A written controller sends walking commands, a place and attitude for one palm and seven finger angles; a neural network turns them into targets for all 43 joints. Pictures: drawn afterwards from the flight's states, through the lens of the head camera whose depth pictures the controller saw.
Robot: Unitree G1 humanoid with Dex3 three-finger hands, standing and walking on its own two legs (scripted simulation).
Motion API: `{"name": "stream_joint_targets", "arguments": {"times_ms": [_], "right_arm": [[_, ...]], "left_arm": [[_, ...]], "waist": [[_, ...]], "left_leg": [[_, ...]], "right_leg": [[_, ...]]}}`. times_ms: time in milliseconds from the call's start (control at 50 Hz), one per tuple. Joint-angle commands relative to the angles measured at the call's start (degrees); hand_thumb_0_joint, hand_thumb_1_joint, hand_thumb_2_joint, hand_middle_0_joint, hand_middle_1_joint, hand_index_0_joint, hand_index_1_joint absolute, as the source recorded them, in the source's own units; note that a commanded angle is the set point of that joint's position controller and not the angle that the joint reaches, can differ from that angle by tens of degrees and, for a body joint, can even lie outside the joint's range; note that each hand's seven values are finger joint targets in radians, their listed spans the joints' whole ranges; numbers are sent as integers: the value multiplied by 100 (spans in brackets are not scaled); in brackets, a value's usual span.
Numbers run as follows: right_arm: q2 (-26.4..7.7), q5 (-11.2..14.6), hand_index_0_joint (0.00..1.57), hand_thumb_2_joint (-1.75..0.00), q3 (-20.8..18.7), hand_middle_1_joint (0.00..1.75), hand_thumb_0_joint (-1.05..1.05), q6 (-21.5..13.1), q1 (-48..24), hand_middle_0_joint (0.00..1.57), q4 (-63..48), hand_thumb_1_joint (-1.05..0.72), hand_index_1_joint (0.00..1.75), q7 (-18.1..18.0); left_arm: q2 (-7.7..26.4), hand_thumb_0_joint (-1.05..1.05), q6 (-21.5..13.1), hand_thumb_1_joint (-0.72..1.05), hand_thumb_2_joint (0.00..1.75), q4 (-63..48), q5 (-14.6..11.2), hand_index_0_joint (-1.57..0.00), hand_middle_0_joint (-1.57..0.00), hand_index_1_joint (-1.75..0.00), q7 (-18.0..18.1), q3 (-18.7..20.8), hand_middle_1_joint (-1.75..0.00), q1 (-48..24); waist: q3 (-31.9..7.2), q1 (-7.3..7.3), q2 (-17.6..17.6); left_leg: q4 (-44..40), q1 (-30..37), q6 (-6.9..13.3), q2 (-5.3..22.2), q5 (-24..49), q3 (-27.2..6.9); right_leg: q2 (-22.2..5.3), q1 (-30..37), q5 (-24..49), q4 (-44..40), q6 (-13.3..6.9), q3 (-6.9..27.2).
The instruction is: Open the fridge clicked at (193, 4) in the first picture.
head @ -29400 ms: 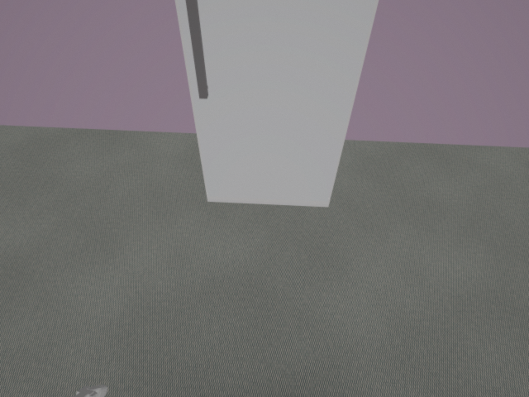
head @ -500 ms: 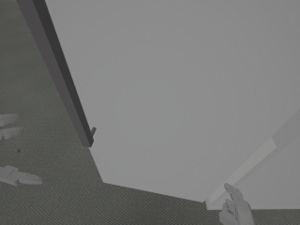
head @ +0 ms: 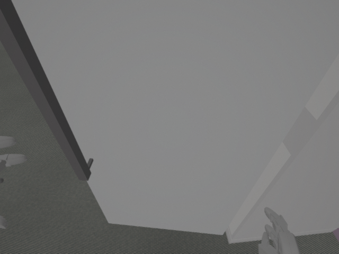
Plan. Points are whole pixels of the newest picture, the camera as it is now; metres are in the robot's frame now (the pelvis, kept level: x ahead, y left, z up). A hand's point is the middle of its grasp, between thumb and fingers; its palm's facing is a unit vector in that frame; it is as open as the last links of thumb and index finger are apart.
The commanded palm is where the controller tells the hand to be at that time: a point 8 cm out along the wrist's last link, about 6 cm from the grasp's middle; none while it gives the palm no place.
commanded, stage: draw the hand back to the body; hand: left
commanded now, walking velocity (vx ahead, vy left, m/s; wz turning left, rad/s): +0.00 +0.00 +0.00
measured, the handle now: (60, 110) +0.38 +0.28 +0.16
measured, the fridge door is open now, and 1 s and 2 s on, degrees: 79 79 79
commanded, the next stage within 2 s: step back with the hand held close in 1.18 s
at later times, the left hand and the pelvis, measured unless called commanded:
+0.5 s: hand out of the picture +0.20 +0.31 +0.16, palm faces +0.55 -0.72 -0.41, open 11.8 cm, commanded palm +0.15 +0.33 +0.17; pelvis +0.01 +0.00 +0.01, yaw +1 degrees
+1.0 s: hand (30, 173) +0.21 +0.26 +0.17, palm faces +0.47 -0.77 -0.43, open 7.6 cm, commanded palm +0.16 +0.29 +0.20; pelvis +0.03 -0.02 +0.02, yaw +0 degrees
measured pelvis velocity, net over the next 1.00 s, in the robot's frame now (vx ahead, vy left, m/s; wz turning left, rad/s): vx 0.03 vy -0.02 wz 0.01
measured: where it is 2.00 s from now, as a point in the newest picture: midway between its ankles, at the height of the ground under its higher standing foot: outside the picture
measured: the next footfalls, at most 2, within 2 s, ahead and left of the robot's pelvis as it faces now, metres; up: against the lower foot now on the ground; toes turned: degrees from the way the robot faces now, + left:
none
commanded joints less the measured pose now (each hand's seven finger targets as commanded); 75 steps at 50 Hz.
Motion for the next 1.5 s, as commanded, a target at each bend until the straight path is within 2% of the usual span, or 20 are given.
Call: {"name": "stream_joint_targets", "arguments": {"times_ms": [0, 80, 100, 120, 140, 200, 280, 340, 400, 560, 680, 780, 880, 1000, 1100, 1180, 1280, 1300, 1340, 1480], "right_arm": [[-770, 17, 20, -90, -339, 30, 0, -456, -566, 20, -1016, -90, 30, 92], [-793, 10, 20, -90, -354, 30, 0, -630, -559, 20, -943, -90, 30, 18], [-715, -278, 20, -90, -377, 30, 0, -472, -406, 20, -758, -90, 30, 112], [-654, -292, 20, -90, -358, 30, 0, -484, -456, 20, -795, -90, 30, 136], [-648, -270, 20, -90, -351, 30, 0, -486, -496, 20, -809, -90, 30, 128], [-574, -274, 20, -90, -347, 30, 0, -363, -580, 20, -680, -90, 30, 66], [-504, -301, 20, -90, -323, 30, 0, -326, -661, 20, -526, -90, 30, 10], [-419, -278, 20, -90, -313, 30, 0, -238, -717, 20, -472, -90, 30, 16], [-433, -260, 20, -90, -336, 30, 0, -83, -737, 20, -394, -90, 30, 35], [-361, -319, 20, -90, -364, 30, 0, 32, -881, 20, -500, -90, 30, 156], [-292, -327, 20, -90, -377, 30, 0, 42, -921, 20, -489, -90, 30, 118], [-263, -319, 20, -90, -389, 30, 0, 106, -902, 20, -476, -90, 30, 133], [-295, -294, 20, -90, -450, 30, 0, 279, -935, 20, -468, -90, 30, 122], [-250, -330, 20, -90, -424, 30, 0, 274, -953, 20, -501, -90, 30, 94], [-220, -337, 20, -90, -386, 30, 0, 206, -963, 20, -442, -90, 30, 79], [-248, -318, 20, -90, -397, 30, 0, 265, -1004, 20, -423, -90, 30, 64], [-248, -318, 20, -90, -368, 30, 0, 244, -1112, 20, -505, -90, 30, 105], [-308, -301, 20, -90, -368, 30, 0, 375, -1048, 20, -590, -90, 30, 110], [-237, -362, 20, -90, -370, 30, 0, 549, -947, 20, -482, -90, 30, 167], [-275, -340, 20, -90, -441, 30, 0, 898, -1093, 20, -782, -90, 30, 213]], "left_arm": [[1170, 0, -239, -51, 22, -1463, -214, -25, -25, -113, 194, 466, -113, -162], [1180, 0, -384, -37, 29, -2273, -62, -24, -24, -104, 422, 247, -104, -528], [1874, 0, -464, -33, 31, -2961, 1330, -24, -24, -102, 1996, 215, -102, -1253], [875, 0, -377, -30, 32, -2746, 1474, -24, -24, -100, 2710, -316, -100, -517], [433, 0, -279, -26, 34, -2847, 1530, -24, -24, -98, 3092, -568, -98, -79], [749, 0, -382, -15, 39, -4059, 1986, -24, -24, -92, 3957, -418, -92, 63], [745, 0, -464, -1, 46, -4254, 2251, -23, -23, -83, 4462, -415, -83, 110], [303, 0, -451, 10, 51, -4004, 2333, -23, -23, -77, 4519, -732, -77, 81], [-9, 0, -402, 21, 57, -3465, 2329, -22, -22, -70, 4493, -894, -70, 345], [30, 0, -479, 50, 71, -4393, 2345, -21, -21, -53, 4438, -879, -53, 670], [252, 0, -557, 72, 81, -4891, 2364, -21, -21, -41, 4466, -610, -41, 842], [-158, 0, -551, 90, 90, -4821, 2342, -20, -20, -30, 4395, -934, -30, 1058], [-151, 0, -497, 90, 90, -4353, 2318, -20, -20, -30, 4365, -851, -30, 1283], [76, 0, -574, 90, 90, -4853, 2356, -20, -20, -30, 4400, -773, -30, 1010], [36, 0, -544, 90, 90, -4882, 2379, -20, -20, -30, 4442, -837, -30, 930], [-73, 0, -478, 90, 90, -4406, 2344, -20, -20, -30, 4412, -855, -30, 968], [-226, 0, -560, 90, 90, -4844, 2349, -20, -20, -30, 4351, -1112, -30, 673], [436, 0, -852, 90, 90, -5239, 2381, -20, -20, -30, 4428, -405, -30, -209], [-214, 0, -900, 90, 90, -4453, 2448, -20, -20, -30, 4351, -894, -30, 757], [88, 0, -1135, 90, 90, -5061, 2478, -20, -20, -30, 4490, -400, -30, 1763]], "waist": [[-492, 323, 466], [-458, 202, 394], [-273, 433, 558], [28, 223, 455], [199, 250, 294], [-240, 362, 1013], [-122, 348, 614], [175, 285, 530], [480, 270, -88], [-241, 412, 12], [-128, 460, 261], [144, 406, 194], [245, 418, -231], [-235, 424, 177], [-32, 402, 335], [325, 394, -276], [193, 408, 160], [849, 184, -42], [715, 113, -538], [-182, 194, 95]], "left_leg": [[-655, 216, 29, -79, 1547, -243], [-698, 380, 92, -30, 1246, -296], [-914, 130, 87, -92, 1139, -299], [-1155, 161, -6, -10, 793, -313], [-1291, 123, -48, 29, 426, -396], [-1451, 450, -12, 3, 304, -318], [-1662, 552, 13, 48, 315, -368], [-1703, 684, 12, 44, 558, -290], [-1728, 680, 31, 75, 828, -243], [-1695, 1346, 23, 75, 2240, -106], [-1693, 1428, 24, 52, 2597, 15], [-1695, 1440, 44, 67, 2639, 76], [-1688, 1367, 91, 95, 2356, 127], [-1654, 1573, 128, 41, 2353, 143], [-1680, 1569, 109, 45, 2318, 108], [-1763, 1415, 116, 94, 2050, 71], [-1846, 1506, 116, 80, 1880, 43], [-1634, 1134, 209, 205, 1556, -57], [-1428, 1237, 174, 142, 1463, -73], [-1833, 1136, 172, 454, 2689, -330]], "right_leg": [[-83, 429, 979, -606, -75, 319], [-42, 302, 581, -724, -56, 351], [-125, 524, 418, -990, -138, 370], [-194, 398, 259, -1004, -136, 238], [-201, 313, 117, -938, -115, 175], [-263, 714, 148, -925, -163, 233], [-248, 833, 161, -943, -153, 208], [-260, 773, 264, -966, -133, 195], [-261, 783, 402, -1051, -110, 148], [-328, 1388, 1478, -1050, -74, 136], [-344, 1557, 1901, -1193, -80, 141], [-356, 1480, 2045, -1298, -58, 128], [-374, 1436, 1962, -1344, -28, 142], [-417, 1606, 2049, -1350, -16, 194], [-410, 1509, 1953, -1399, -39, 170], [-389, 1381, 1629, -1468, -29, 121], [-424, 1439, 1388, -1473, -44, 151], [-711, 1057, 1704, -1929, -64, 968], [-957, 1048, 1915, -1997, -148, 1066], [-795, 1797, 2403, -1274, -83, 580]]}}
